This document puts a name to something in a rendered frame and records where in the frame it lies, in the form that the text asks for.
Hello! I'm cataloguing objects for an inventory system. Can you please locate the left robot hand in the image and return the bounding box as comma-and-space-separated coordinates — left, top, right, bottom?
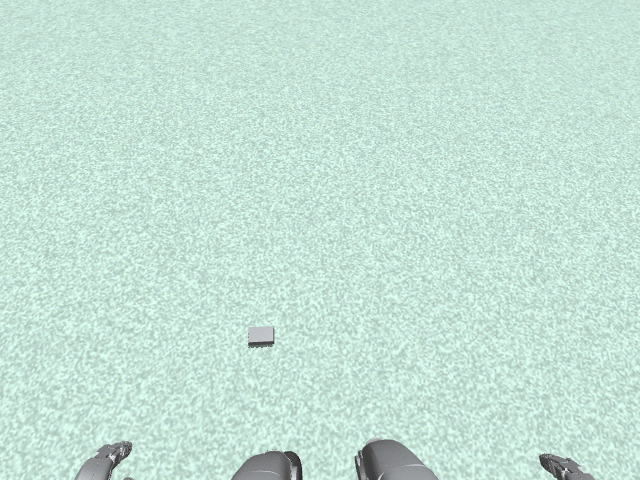
75, 441, 134, 480

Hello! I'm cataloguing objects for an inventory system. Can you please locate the small box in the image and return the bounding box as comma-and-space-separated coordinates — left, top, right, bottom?
248, 326, 274, 345

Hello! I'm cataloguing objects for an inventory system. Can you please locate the left robot foot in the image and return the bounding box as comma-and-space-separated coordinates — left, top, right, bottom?
284, 451, 302, 480

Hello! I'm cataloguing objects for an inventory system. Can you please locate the right robot hand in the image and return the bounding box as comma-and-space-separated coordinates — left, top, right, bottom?
539, 454, 596, 480

